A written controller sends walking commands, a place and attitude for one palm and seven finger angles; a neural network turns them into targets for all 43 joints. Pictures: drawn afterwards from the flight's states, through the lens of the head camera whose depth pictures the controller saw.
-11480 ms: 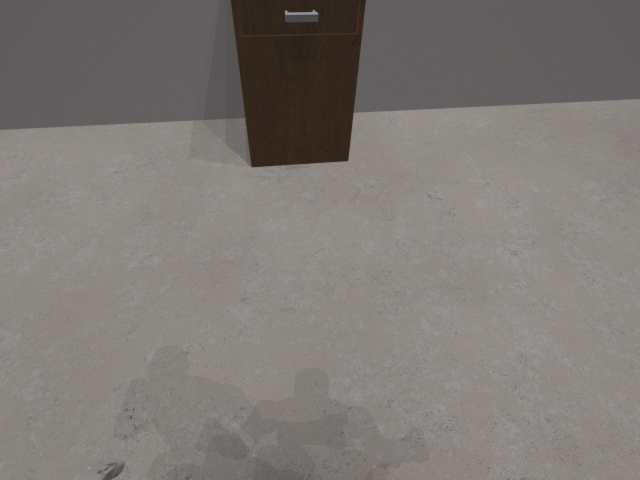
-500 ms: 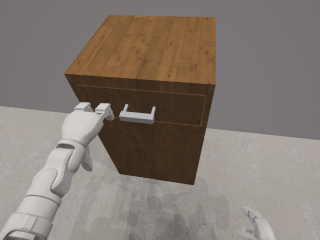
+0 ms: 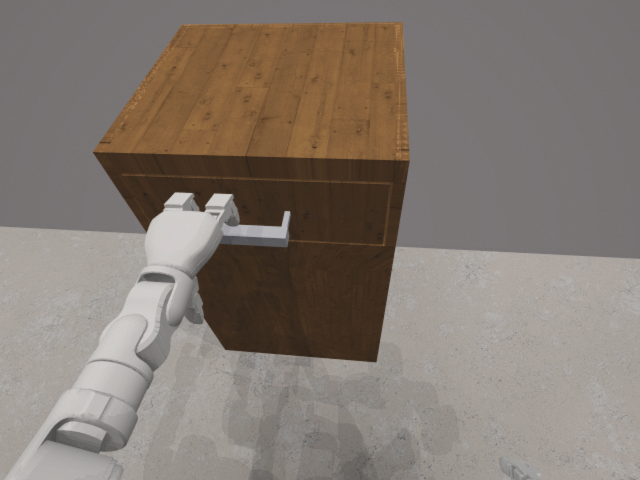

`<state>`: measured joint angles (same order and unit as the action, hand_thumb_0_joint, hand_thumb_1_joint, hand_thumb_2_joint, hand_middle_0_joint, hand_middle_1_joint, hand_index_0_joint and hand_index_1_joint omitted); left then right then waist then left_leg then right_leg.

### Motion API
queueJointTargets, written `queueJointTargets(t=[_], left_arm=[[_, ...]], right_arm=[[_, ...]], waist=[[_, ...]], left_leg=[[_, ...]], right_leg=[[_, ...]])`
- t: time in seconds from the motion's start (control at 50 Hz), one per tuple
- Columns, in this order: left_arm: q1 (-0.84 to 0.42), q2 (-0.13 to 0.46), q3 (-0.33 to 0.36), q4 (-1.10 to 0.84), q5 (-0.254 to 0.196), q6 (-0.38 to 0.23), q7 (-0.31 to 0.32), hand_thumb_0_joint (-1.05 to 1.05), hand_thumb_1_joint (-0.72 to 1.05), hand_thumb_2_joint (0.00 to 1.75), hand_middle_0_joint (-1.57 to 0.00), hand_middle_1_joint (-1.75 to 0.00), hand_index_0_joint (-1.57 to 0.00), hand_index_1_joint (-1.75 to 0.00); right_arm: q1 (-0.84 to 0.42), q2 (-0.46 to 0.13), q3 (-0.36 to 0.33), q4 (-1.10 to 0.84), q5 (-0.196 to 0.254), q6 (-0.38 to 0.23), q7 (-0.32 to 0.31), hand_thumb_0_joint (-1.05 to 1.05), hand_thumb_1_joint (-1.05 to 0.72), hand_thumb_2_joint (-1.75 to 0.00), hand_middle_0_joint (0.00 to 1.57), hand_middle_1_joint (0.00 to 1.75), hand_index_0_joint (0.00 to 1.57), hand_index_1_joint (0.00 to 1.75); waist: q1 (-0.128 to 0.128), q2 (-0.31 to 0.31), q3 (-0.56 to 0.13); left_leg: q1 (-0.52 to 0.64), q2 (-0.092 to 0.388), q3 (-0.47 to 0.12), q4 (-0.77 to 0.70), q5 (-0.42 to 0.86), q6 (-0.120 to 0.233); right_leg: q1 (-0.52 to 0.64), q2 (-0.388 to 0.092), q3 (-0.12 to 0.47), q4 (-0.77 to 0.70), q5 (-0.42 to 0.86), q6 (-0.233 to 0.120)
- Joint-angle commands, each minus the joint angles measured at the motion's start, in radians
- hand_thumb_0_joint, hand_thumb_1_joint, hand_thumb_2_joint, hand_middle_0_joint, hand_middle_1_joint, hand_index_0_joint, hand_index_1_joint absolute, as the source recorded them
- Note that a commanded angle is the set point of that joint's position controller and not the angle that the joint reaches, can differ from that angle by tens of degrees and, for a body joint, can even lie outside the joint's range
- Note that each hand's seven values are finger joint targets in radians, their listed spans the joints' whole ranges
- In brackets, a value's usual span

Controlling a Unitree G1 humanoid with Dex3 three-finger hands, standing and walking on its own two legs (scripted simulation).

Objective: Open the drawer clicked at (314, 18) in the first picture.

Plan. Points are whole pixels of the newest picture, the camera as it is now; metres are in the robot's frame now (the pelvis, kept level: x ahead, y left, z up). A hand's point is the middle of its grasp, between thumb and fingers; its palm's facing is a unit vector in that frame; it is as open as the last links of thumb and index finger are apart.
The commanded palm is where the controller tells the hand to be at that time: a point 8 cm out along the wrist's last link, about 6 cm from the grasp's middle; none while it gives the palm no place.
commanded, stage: move the hooked fingers above the handle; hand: left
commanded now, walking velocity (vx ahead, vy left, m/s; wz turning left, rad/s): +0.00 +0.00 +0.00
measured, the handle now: (255, 225) +0.52 +0.16 -0.05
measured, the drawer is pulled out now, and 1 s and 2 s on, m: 0.00 0.00 0.00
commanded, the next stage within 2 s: lower the fingers behind the handle in 1.46 s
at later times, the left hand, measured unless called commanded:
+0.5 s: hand (232, 238) +0.44 +0.17 +0.02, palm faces -0.04 +0.00 -1.00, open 13.8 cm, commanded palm +0.42 +0.17 +0.08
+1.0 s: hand (252, 226) +0.47 +0.14 +0.01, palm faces -0.02 -0.01 -1.00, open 13.8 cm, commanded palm +0.44 +0.16 +0.07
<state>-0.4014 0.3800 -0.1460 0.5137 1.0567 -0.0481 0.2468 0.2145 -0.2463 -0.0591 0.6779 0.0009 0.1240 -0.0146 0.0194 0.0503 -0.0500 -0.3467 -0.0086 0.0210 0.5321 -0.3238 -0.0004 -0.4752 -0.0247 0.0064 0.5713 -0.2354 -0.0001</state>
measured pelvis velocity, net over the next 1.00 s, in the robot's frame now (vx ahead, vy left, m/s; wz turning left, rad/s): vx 0.00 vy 0.00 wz -0.02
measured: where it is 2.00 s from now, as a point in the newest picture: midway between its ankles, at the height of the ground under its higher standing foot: outside the picture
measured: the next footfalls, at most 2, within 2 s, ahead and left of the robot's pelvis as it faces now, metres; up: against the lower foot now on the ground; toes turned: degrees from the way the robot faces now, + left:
none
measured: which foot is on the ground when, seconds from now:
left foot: down 0.00-1.00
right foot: down 0.00-1.00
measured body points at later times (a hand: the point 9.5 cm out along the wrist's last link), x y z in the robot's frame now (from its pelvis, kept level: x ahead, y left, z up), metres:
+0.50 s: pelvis +0.00 -0.01 -0.01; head +0.07 -0.03 +0.44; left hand +0.43 +0.16 +0.08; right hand +0.09 -0.27 -0.15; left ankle -0.04 +0.12 -0.73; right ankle +0.03 -0.12 -0.73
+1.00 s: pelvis +0.00 +0.00 -0.01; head +0.08 -0.02 +0.43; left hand +0.46 +0.14 +0.06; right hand +0.04 -0.27 -0.16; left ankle -0.04 +0.12 -0.73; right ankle +0.03 -0.12 -0.73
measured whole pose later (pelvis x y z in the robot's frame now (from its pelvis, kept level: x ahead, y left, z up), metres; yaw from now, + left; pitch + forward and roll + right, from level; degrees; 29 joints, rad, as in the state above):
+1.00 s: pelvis +0.00 +0.00 -0.01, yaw -1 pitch +16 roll +1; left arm -0.78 0.31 -0.13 1.01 1.10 0.00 0.39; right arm 0.30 -0.24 -0.07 0.72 -0.03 0.12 0.01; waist -0.08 0.05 -0.12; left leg -0.57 0.00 0.04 0.66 -0.37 0.00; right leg -0.69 -0.01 0.02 0.67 -0.26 0.00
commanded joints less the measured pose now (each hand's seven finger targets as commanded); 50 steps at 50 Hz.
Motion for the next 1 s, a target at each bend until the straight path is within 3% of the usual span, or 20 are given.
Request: queueJointTargets(t=[0.0, 0.08, 0.16, 0.2, 0.26, 0.3, 0.36, 0.42, 0.5, 0.54, 0.6, 0.64, 0.66, 0.74, 0.78, 0.82, 0.9, 0.92, 0.96, 0.98], left_arm=[[-0.393, 0.164, 0.090, -0.148, -0.002, 0.015, 0.042, 0.00, -0.50, 0.30, -0.30, -1.20, -0.30, -1.20], [-0.457, 0.141, 0.060, -0.043, 0.006, 0.021, 0.036, 0.00, -0.50, 0.30, -0.30, -1.20, -0.30, -1.20], [-0.531, 0.134, 0.056, -0.015, 0.017, 0.000, 0.052, 0.00, -0.50, 0.30, -0.30, -1.20, -0.30, -1.20], [-0.550, 0.175, 0.097, 0.006, 0.021, -0.012, 0.067, 0.00, -0.50, 0.30, -0.30, -1.20, -0.30, -1.20], [-0.578, 0.158, 0.085, 0.094, 0.029, -0.002, 0.092, 0.00, -0.50, 0.30, -0.30, -1.20, -0.30, -1.20], [-0.608, 0.180, 0.103, 0.109, 0.036, 0.003, 0.106, 0.00, -0.50, 0.30, -0.30, -1.20, -0.30, -1.20], [-0.653, 0.143, 0.066, 0.143, 0.041, 0.010, 0.115, 0.00, -0.50, 0.30, -0.30, -1.20, -0.30, -1.20], [-0.701, 0.101, 0.033, 0.178, 0.027, 0.012, 0.108, 0.00, -0.50, 0.30, -0.30, -1.20, -0.30, -1.20], [-0.738, 0.144, 0.074, 0.193, 0.032, -0.004, 0.120, 0.00, -0.50, 0.30, -0.30, -1.20, -0.30, -1.20], [-0.715, 0.144, 0.079, 0.238, 0.036, 0.002, 0.132, 0.00, -0.50, 0.30, -0.30, -1.20, -0.30, -1.20], [-0.734, 0.169, 0.106, 0.266, 0.041, 0.015, 0.157, 0.00, -0.50, 0.30, -0.30, -1.20, -0.30, -1.20], [-0.753, 0.150, 0.085, 0.293, 0.051, 0.033, 0.170, 0.00, -0.50, 0.30, -0.30, -1.20, -0.30, -1.20], [-0.783, 0.111, 0.050, 0.309, 0.049, 0.043, 0.174, 0.00, -0.50, 0.30, -0.30, -1.20, -0.30, -1.20], [-0.845, 0.119, 0.056, 0.308, 0.042, 0.050, 0.175, 0.00, -0.50, 0.30, -0.30, -1.20, -0.30, -1.20], [-0.831, 0.121, 0.059, 0.323, 0.042, 0.051, 0.172, 0.00, -0.50, 0.30, -0.30, -1.20, -0.30, -1.20], [-0.816, 0.172, 0.104, 0.298, 0.040, 0.042, 0.171, 0.00, -0.50, 0.30, -0.30, -1.20, -0.30, -1.20], [-0.783, 0.116, 0.071, 0.326, 0.049, 0.052, 0.177, 0.00, -0.50, 0.30, -0.30, -1.20, -0.30, -1.20], [-0.807, 0.115, 0.062, 0.309, 0.047, 0.052, 0.182, 0.00, -0.50, 0.30, -0.30, -1.20, -0.30, -1.20], [-0.779, 0.134, 0.084, 0.301, 0.044, 0.057, 0.187, 0.00, -0.50, 0.30, -0.30, -1.20, -0.30, -1.20], [-0.786, 0.121, 0.068, 0.311, 0.043, 0.063, 0.186, 0.00, -0.50, 0.30, -0.30, -1.20, -0.30, -1.20]], right_arm=[[-0.026, -0.116, -0.034, -0.121, -0.004, -0.036, -0.011, 0.00, -0.90, -0.90, 0.20, 0.30, 0.20, 0.30], [-0.013, -0.116, -0.029, -0.109, -0.003, -0.031, -0.015, 0.00, -0.90, -0.90, 0.20, 0.30, 0.20, 0.30], [0.008, -0.110, -0.033, -0.111, -0.010, -0.034, -0.019, 0.00, -0.90, -0.90, 0.20, 0.30, 0.20, 0.30], [0.016, -0.112, -0.035, -0.106, -0.015, -0.036, -0.022, 0.00, -0.90, -0.90, 0.20, 0.30, 0.20, 0.30], [0.023, -0.109, -0.033, -0.091, -0.013, -0.034, -0.022, 0.00, -0.90, -0.90, 0.20, 0.30, 0.20, 0.30], [0.028, -0.114, -0.036, -0.088, -0.015, -0.037, -0.021, 0.00, -0.90, -0.90, 0.20, 0.30, 0.20, 0.30], [0.053, -0.112, -0.042, -0.076, -0.018, -0.036, -0.017, 0.00, -0.90, -0.90, 0.20, 0.30, 0.20, 0.30], [0.071, -0.117, -0.049, -0.068, -0.016, -0.039, -0.015, 0.00, -0.90, -0.90, 0.20, 0.30, 0.20, 0.30], [0.098, -0.121, -0.052, -0.057, -0.026, -0.039, -0.015, 0.00, -0.90, -0.90, 0.20, 0.30, 0.20, 0.30], [0.103, -0.121, -0.051, -0.050, -0.027, -0.035, -0.011, 0.00, -0.90, -0.90, 0.20, 0.30, 0.20, 0.30], [0.107, -0.127, -0.050, -0.046, -0.032, -0.032, -0.005, 0.00, -0.90, -0.90, 0.20, 0.30, 0.20, 0.30], [0.114, -0.128, -0.050, -0.041, -0.031, -0.031, 0.000, 0.00, -0.90, -0.90, 0.20, 0.30, 0.20, 0.30], [0.118, -0.127, -0.050, -0.040, -0.031, -0.032, 0.001, 0.00, -0.90, -0.90, 0.20, 0.30, 0.20, 0.30], [0.142, -0.131, -0.058, -0.038, -0.035, -0.034, 0.003, 0.00, -0.90, -0.90, 0.20, 0.30, 0.20, 0.30], [0.146, -0.132, -0.056, -0.037, -0.036, -0.032, 0.001, 0.00, -0.90, -0.90, 0.20, 0.30, 0.20, 0.30], [0.149, -0.136, -0.055, -0.041, -0.037, -0.030, 0.001, 0.00, -0.90, -0.90, 0.20, 0.30, 0.20, 0.30], [0.139, -0.132, -0.054, -0.045, -0.034, -0.026, 0.007, 0.00, -0.90, -0.90, 0.20, 0.30, 0.20, 0.30], [0.148, -0.135, -0.054, -0.045, -0.033, -0.026, 0.008, 0.00, -0.90, -0.90, 0.20, 0.30, 0.20, 0.30], [0.142, -0.134, -0.054, -0.050, -0.034, -0.023, 0.008, 0.00, -0.90, -0.90, 0.20, 0.30, 0.20, 0.30], [0.138, -0.133, -0.052, -0.050, -0.033, -0.021, 0.006, 0.00, -0.90, -0.90, 0.20, 0.30, 0.20, 0.30]], waist=[[-0.006, -0.055, -0.352], [-0.024, -0.088, -0.299], [-0.026, -0.078, -0.353], [-0.023, -0.080, -0.383], [-0.040, -0.101, -0.335], [-0.038, -0.085, -0.369], [-0.056, -0.062, -0.409], [-0.085, -0.083, -0.398], [-0.079, -0.079, -0.460], [-0.079, -0.078, -0.430], [-0.075, -0.067, -0.440], [-0.087, -0.057, -0.438], [-0.106, -0.074, -0.423], [-0.117, -0.062, -0.495], [-0.116, -0.068, -0.493], [-0.096, -0.055, -0.527], [-0.097, -0.052, -0.468], [-0.103, -0.058, -0.476], [-0.088, -0.068, -0.496], [-0.100, -0.078, -0.475]], left_leg=[[0.034, -0.028, 0.012, -0.043, 0.354, 0.016], [0.000, -0.027, 0.019, -0.044, 0.288, 0.020], [0.006, -0.030, 0.020, -0.024, 0.311, 0.024], [-0.009, -0.034, 0.019, -0.015, 0.328, 0.025], [-0.052, -0.034, 0.026, -0.012, 0.280, 0.026], [-0.055, -0.037, 0.025, -0.007, 0.290, 0.027], [-0.044, -0.036, 0.028, 0.009, 0.308, 0.026], [-0.049, -0.033, 0.025, 0.022, 0.297, 0.029], [-0.064, -0.038, 0.020, 0.038, 0.328, 0.030], [-0.088, -0.037, 0.025, 0.043, 0.320, 0.029], [-0.121, -0.040, 0.026, 0.052, 0.321, 0.029], [-0.129, -0.036, 0.028, 0.057, 0.301, 0.027], [-0.130, -0.034, 0.027, 0.056, 0.284, 0.029], [-0.117, -0.034, 0.024, 0.076, 0.302, 0.032], [-0.121, -0.031, 0.023, 0.078, 0.310, 0.032], [-0.118, -0.031, 0.025, 0.081, 0.337, 0.032], [-0.127, -0.026, 0.022, 0.076, 0.326, 0.027], [-0.122, -0.023, 0.020, 0.074, 0.317, 0.028], [-0.121, -0.025, 0.024, 0.073, 0.314, 0.030], [-0.130, -0.026, 0.027, 0.071, 0.304, 0.032]], right_leg=[[0.272, 0.035, -0.022, -0.024, 0.282, -0.049], [0.231, 0.032, -0.024, -0.032, 0.238, -0.044], [0.238, 0.031, -0.020, -0.015, 0.268, -0.045], [0.262, 0.031, -0.015, -0.005, 0.297, -0.044], [0.224, 0.030, -0.016, -0.007, 0.268, -0.040], [0.234, 0.033, -0.012, -0.002, 0.274, -0.042], [0.220, 0.034, -0.014, 0.010, 0.297, -0.041], [0.190, 0.036, -0.017, 0.007, 0.292, -0.038], [0.218, 0.037, -0.012, 0.028, 0.334, -0.040], [0.196, 0.037, -0.013, 0.032, 0.333, -0.039], [0.195, 0.038, -0.013, 0.045, 0.336, -0.042], [0.164, 0.041, -0.015, 0.051, 0.309, -0.041], [0.146, 0.042, -0.018, 0.044, 0.291, -0.039], [0.154, 0.044, -0.013, 0.057, 0.311, -0.037], [0.153, 0.045, -0.016, 0.062, 0.318, -0.037], [0.178, 0.043, -0.012, 0.074, 0.345, -0.038], [0.129, 0.048, -0.025, 0.070, 0.304, -0.042], [0.129, 0.047, -0.024, 0.068, 0.296, -0.040], [0.155, 0.047, -0.021, 0.067, 0.300, -0.040], [0.153, 0.047, -0.020, 0.061, 0.304, -0.038]])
